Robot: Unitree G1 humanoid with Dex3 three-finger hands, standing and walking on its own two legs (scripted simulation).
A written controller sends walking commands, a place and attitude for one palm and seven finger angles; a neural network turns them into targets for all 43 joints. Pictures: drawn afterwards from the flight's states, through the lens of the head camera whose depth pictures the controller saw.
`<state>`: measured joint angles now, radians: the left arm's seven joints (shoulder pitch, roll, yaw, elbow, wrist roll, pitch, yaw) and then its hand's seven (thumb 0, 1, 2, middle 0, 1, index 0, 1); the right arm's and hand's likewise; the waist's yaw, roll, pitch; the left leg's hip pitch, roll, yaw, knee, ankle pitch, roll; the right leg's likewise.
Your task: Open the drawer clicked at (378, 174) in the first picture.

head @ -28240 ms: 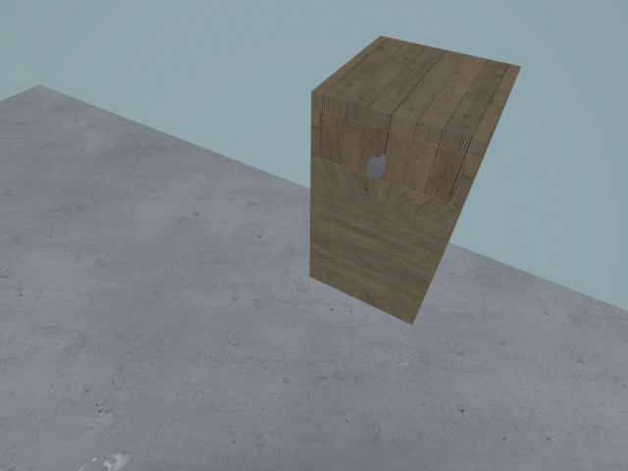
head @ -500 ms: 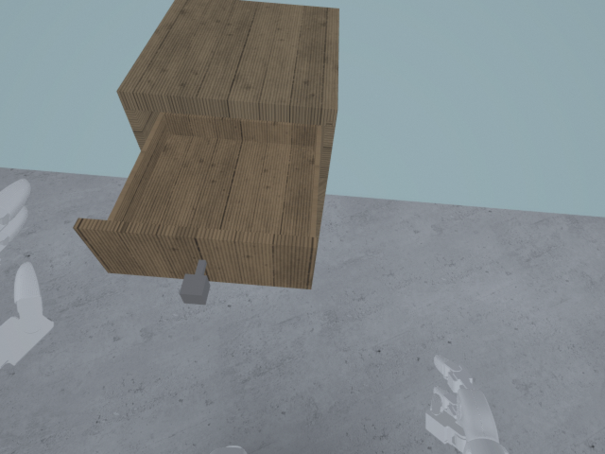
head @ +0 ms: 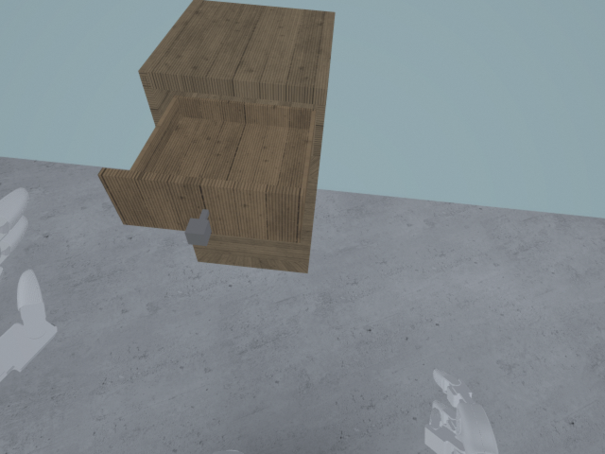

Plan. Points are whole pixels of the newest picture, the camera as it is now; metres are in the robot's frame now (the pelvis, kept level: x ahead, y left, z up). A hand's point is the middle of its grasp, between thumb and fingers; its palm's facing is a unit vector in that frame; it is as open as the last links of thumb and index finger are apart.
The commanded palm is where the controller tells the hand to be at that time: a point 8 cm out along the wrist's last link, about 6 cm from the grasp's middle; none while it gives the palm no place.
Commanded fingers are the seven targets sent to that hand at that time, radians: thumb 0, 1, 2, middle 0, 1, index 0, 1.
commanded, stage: stop stepping back and stand still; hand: left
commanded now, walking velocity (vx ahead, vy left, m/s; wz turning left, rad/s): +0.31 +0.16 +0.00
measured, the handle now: (201, 224) +0.52 +0.23 -0.09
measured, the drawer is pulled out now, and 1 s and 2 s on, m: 0.30 0.30 0.30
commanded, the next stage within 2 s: let the arm hang, fingers relaxed in 0.52 s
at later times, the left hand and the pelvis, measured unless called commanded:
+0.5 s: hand (33, 391) +0.14 +0.22 +0.18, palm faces +0.36 -0.81 -0.47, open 7.4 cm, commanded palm +0.08 +0.27 +0.19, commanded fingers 0.00 0.90 0.90 -0.20 -0.30 -0.20 -0.30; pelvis -0.04 -0.02 +0.01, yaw +2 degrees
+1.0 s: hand out of the picture +0.00 +0.17 -0.16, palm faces +0.10 -0.98 -0.18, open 6.9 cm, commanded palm none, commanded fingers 0.00 0.90 0.90 -0.20 -0.30 -0.20 -0.30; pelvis -0.03 -0.02 +0.01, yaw +4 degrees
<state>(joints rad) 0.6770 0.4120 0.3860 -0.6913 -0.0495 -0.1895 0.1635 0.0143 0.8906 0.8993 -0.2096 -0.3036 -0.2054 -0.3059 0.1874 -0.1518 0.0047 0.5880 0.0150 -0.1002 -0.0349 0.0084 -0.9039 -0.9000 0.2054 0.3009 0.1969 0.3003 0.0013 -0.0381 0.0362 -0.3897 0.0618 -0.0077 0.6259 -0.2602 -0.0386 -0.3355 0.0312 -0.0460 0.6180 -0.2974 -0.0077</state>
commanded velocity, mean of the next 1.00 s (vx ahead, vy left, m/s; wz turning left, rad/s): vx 0.08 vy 0.02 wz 0.00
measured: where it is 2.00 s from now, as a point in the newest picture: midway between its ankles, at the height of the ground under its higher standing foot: outside the picture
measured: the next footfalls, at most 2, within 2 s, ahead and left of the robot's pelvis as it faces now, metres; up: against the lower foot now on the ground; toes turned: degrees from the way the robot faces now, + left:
left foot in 0.22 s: +0.01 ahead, +0.12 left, +0.00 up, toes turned +4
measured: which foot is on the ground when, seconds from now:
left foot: down 0.00-0.00, up 0.02-0.20, down 0.22-1.00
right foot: down 0.00-1.00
